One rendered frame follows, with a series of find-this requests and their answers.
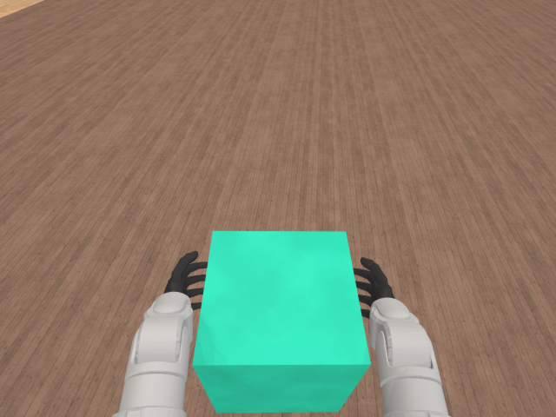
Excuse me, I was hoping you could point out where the right robot forearm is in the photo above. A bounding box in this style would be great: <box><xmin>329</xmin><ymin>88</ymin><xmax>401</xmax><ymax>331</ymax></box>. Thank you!
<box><xmin>369</xmin><ymin>298</ymin><xmax>451</xmax><ymax>417</ymax></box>

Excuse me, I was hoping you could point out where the robot right hand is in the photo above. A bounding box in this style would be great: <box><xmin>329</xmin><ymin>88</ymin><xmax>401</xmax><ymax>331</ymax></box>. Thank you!
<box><xmin>353</xmin><ymin>257</ymin><xmax>395</xmax><ymax>319</ymax></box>

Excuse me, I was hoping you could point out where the robot left hand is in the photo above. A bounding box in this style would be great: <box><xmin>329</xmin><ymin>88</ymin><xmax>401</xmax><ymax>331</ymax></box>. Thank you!
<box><xmin>164</xmin><ymin>251</ymin><xmax>208</xmax><ymax>310</ymax></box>

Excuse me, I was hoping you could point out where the left robot forearm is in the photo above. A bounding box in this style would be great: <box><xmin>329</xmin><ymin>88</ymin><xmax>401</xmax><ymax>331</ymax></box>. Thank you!
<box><xmin>111</xmin><ymin>292</ymin><xmax>193</xmax><ymax>417</ymax></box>

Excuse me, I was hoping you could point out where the carton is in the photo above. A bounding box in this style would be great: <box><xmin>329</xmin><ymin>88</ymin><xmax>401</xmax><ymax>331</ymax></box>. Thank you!
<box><xmin>192</xmin><ymin>231</ymin><xmax>371</xmax><ymax>413</ymax></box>

